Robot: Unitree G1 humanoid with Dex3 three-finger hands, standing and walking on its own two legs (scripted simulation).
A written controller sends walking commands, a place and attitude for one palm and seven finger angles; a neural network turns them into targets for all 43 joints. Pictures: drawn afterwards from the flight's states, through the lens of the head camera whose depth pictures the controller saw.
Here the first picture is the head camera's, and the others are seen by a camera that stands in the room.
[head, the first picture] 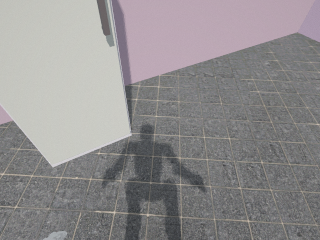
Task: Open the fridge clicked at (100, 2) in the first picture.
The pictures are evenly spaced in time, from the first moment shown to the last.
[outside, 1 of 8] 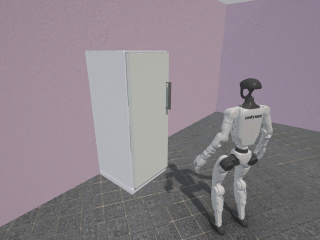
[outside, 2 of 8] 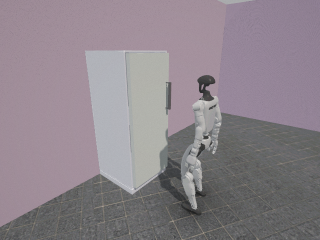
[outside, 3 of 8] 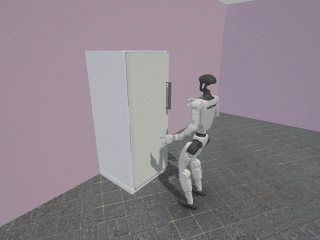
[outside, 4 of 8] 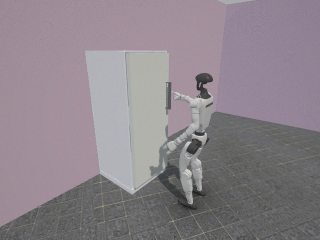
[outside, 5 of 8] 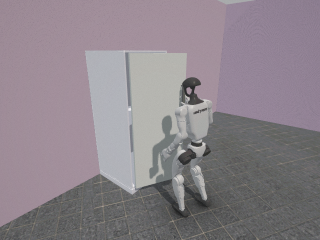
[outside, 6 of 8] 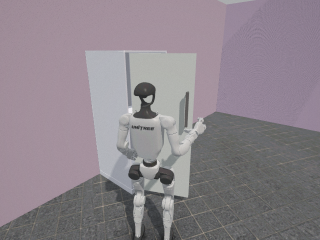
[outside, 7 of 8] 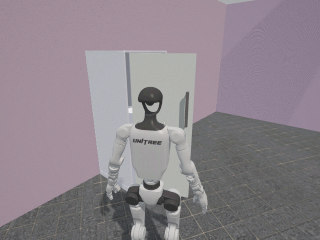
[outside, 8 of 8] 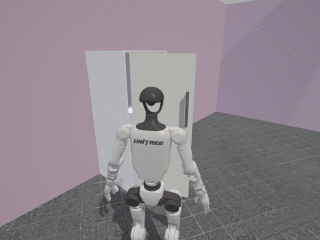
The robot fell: no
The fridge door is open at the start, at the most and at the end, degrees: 0 70 65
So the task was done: yes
